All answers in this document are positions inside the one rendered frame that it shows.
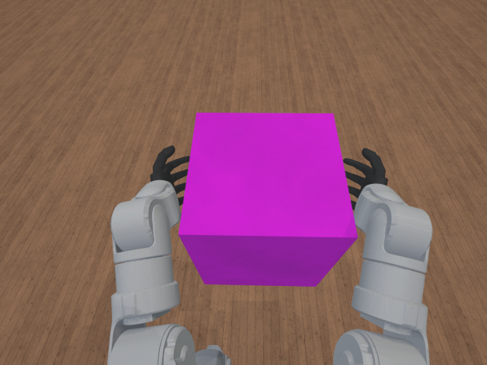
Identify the carton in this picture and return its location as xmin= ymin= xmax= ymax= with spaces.
xmin=178 ymin=113 xmax=358 ymax=287

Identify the right robot upper arm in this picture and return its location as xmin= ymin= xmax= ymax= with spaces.
xmin=333 ymin=329 xmax=427 ymax=365

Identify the right robot hand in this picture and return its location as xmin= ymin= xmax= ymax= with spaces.
xmin=343 ymin=148 xmax=388 ymax=210

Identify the robot right forearm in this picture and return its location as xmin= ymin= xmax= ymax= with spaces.
xmin=352 ymin=184 xmax=432 ymax=365

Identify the left robot shin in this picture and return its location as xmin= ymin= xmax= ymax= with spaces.
xmin=207 ymin=345 xmax=223 ymax=353

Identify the left robot upper arm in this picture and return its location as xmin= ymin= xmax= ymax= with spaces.
xmin=108 ymin=323 xmax=196 ymax=365

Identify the robot left forearm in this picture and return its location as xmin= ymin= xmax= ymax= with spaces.
xmin=107 ymin=180 xmax=181 ymax=365

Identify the robot left thigh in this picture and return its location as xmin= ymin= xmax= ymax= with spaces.
xmin=196 ymin=349 xmax=231 ymax=365

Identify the left robot hand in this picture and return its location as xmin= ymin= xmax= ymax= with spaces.
xmin=150 ymin=145 xmax=190 ymax=206

